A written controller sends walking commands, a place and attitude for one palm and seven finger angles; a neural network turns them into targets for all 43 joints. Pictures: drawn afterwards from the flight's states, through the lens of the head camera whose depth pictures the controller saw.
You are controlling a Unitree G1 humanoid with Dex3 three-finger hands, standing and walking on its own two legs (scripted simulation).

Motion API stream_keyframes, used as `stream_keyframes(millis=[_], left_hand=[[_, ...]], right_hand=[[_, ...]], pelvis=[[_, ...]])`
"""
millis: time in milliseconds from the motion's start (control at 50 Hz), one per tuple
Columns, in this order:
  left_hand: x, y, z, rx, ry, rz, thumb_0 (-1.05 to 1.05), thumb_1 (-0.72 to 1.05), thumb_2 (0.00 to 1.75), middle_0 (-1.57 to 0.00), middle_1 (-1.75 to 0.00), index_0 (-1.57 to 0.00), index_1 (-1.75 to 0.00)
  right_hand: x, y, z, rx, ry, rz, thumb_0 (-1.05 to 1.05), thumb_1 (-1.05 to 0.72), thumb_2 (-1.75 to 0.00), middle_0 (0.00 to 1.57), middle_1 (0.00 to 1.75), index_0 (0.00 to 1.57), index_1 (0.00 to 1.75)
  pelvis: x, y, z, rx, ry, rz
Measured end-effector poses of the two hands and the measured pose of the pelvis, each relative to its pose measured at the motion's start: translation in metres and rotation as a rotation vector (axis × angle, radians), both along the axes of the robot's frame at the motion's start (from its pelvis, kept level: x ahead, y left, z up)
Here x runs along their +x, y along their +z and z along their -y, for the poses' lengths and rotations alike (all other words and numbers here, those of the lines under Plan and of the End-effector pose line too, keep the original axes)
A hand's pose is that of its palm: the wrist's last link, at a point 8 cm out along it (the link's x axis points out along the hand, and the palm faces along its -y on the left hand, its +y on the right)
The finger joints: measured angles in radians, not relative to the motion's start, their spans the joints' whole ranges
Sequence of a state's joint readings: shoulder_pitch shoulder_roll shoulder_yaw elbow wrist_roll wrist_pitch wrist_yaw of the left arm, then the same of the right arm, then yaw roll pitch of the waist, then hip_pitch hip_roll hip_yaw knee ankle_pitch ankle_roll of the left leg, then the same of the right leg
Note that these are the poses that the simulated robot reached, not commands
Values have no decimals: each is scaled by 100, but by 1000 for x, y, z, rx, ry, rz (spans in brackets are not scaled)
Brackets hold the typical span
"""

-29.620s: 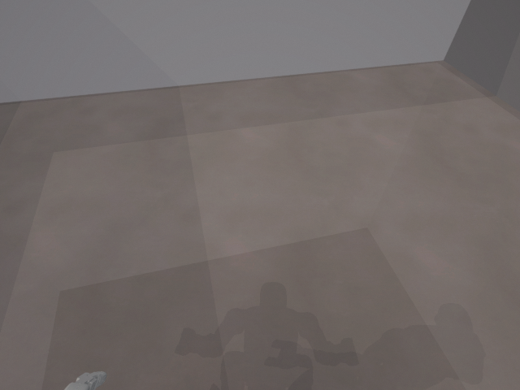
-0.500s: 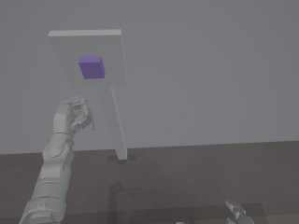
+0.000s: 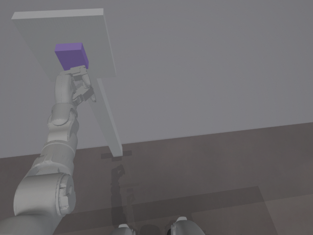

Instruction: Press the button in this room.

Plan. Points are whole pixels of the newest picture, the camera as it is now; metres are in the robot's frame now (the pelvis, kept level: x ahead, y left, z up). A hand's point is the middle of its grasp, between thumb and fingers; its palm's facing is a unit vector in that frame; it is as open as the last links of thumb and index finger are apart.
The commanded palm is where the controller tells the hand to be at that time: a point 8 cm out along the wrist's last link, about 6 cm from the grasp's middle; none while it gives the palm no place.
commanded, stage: aim a knuckle at the button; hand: left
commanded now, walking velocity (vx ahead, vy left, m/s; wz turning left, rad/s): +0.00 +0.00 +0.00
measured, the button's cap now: (73, 56) +0.56 +0.20 +0.12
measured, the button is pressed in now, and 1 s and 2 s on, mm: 0 0 5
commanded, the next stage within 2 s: press the button with the knuckle in 1.08 s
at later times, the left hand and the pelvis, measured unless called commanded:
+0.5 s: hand (89, 91) +0.47 +0.16 +0.07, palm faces +0.07 -1.00 +0.00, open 3.1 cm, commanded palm +0.43 +0.22 +0.08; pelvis +0.01 +0.01 +0.00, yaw -1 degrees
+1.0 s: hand (90, 91) +0.47 +0.16 +0.07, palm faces +0.06 -1.00 +0.00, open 3.1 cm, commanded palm +0.43 +0.21 +0.08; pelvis +0.01 +0.02 +0.00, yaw -1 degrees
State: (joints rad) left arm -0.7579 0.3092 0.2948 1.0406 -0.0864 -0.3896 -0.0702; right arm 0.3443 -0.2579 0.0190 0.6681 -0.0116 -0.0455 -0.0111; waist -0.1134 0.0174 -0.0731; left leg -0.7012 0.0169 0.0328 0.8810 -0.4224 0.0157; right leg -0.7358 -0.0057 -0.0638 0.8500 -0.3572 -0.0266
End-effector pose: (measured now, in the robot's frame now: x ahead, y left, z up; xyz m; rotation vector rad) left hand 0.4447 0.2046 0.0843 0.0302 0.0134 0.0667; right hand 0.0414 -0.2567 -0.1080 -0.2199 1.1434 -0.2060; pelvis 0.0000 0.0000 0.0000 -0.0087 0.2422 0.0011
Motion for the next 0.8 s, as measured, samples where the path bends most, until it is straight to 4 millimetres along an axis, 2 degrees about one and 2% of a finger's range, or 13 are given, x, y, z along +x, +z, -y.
stream_keyframes(millis=[120, 220, 300, 400, 480, 560, 700, 800], left_hand=[[3, -7, -3, -19, 16, -1, 2, 90, 89, -130, -150, -129, -150], [-4, -12, -11, -9, 25, 0, 2, 90, 89, -130, -150, -129, -150], [-7, -9, -15, -3, 21, 14, 2, 90, 90, -130, -150, -130, -150], [-6, -5, -8, -16, -4, 21, 2, 90, 90, -130, -150, -130, -150], [-3, -9, -5, -31, -2, -4, 2, 90, 90, -130, -150, -130, -150], [-3, -12, -11, -27, 18, -3, 2, 89, 89, -130, -150, -130, -150], [-6, -13, -29, -15, 25, 10, 2, 90, 90, -130, -150, -130, -150], [-4, -11, -24, -23, -11, 11, 2, 90, 90, -130, -150, -130, -150]], right_hand=[[-22, -1, 0, 9, -38, -59, 1, -91, -89, 20, 30, 20, 30], [-27, 1, -1, 9, -52, -78, 1, -91, -89, 20, 30, 20, 30], [-21, 3, -1, 2, -46, -71, 1, -91, -89, 20, 30, 20, 30], [-5, 3, -2, -1, -21, -43, 1, -91, -89, 20, 30, 20, 30], [8, 5, -5, -3, -10, -6, 1, -91, -89, 20, 30, 20, 30], [17, 7, -7, -3, -2, 20, 1, -91, -89, 20, 30, 20, 30], [21, 6, -12, -1, 8, 5, 1, -91, -89, 20, 30, 20, 30], [19, 4, -15, 0, 13, -20, 1, -91, -89, 20, 30, 20, 30]], pelvis=[[2, -1, -1, 4, -23, -19], [4, 0, -1, 0, -25, -13], [4, 1, -2, -6, -16, -8], [5, 1, -5, -11, -7, -6], [5, 1, -6, -9, -8, -8], [6, 0, -7, -8, -15, -11], [8, 0, -10, -15, -10, -12], [11, 0, -14, -22, 1, -15]])
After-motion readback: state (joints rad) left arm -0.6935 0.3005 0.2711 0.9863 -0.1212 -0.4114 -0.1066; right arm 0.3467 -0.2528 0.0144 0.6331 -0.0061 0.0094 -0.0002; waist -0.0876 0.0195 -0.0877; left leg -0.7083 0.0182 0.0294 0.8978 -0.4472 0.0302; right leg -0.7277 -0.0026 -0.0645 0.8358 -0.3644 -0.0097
